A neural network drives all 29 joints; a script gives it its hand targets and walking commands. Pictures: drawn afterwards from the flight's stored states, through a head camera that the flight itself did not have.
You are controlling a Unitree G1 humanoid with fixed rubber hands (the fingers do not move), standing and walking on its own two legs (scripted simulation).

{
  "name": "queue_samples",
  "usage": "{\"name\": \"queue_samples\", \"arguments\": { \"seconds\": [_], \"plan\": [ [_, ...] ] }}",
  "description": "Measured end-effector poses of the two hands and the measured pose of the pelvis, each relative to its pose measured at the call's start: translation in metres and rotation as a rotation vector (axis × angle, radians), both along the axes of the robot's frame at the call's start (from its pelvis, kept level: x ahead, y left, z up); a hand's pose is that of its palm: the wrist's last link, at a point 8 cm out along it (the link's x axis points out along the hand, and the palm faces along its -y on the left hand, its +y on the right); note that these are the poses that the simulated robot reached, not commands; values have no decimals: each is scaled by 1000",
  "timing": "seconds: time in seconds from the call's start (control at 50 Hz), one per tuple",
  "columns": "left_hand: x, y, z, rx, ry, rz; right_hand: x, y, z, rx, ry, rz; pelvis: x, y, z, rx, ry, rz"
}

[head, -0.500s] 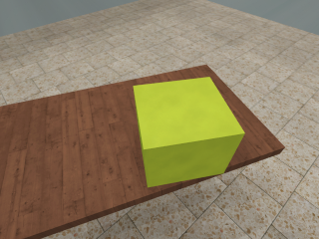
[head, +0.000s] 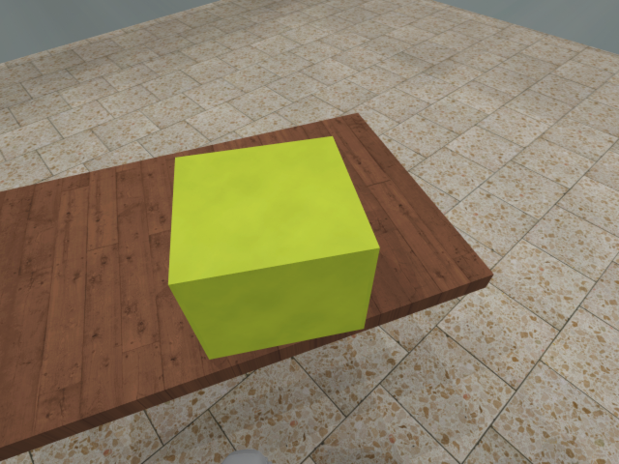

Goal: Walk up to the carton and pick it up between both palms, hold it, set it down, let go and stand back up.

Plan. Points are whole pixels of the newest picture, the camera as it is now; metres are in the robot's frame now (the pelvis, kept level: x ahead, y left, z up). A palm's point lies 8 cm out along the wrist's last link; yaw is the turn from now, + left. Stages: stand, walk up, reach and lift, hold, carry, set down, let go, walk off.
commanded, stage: walk up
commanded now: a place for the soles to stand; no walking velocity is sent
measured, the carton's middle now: (272, 245) +0.46 +0.09 -0.02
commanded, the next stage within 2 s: none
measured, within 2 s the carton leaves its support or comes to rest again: neither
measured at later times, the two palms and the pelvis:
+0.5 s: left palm out of the picture +0.05 +0.22 -0.12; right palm out of the picture +0.12 -0.23 -0.11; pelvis +0.03 -0.02 +0.01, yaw +13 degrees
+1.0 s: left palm out of the picture +0.01 +0.21 -0.12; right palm out of the picture +0.14 -0.26 -0.11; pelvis +0.04 -0.03 +0.02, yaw +20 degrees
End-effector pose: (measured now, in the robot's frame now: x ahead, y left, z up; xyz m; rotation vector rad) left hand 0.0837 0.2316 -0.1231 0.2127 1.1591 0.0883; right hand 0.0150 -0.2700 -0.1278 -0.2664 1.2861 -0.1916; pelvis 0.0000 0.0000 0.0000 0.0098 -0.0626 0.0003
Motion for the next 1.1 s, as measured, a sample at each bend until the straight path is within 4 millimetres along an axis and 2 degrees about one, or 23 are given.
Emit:
{"name": "queue_samples", "arguments": {
  "seconds": [0.08,0.16,0.26,0.34,0.5,0.6,0.72,0.88,1.1],
  "plan": [
    [-13,-11,0,-8,-10,62,27,-9,12,-8,-53,55,6,-9,5,-15,3,42],
    [-23,-8,-4,-5,-26,118,51,-7,18,-8,-69,108,11,-13,4,-31,10,92],
    [-35,9,-17,6,0,150,77,8,18,6,-117,149,14,-9,-3,-18,16,150],
    [-42,13,-14,9,40,181,85,23,21,38,-131,145,20,-11,3,-9,20,182],
    [-38,-10,2,-4,-3,224,107,40,13,123,-100,221,31,-20,11,-23,19,225],
    [-38,-22,8,-28,-5,253,123,39,17,133,-112,257,36,-25,17,-23,26,251],
    [-43,-26,9,-28,2,285,130,27,19,110,-90,290,40,-30,20,-30,31,282],
    [-59,-22,4,-16,47,333,126,14,19,69,-24,324,43,-35,19,-41,34,325],
    [-81,-15,-1,-7,96,387,129,16,17,46,9,369,44,-33,16,-56,38,375]
  ]
}}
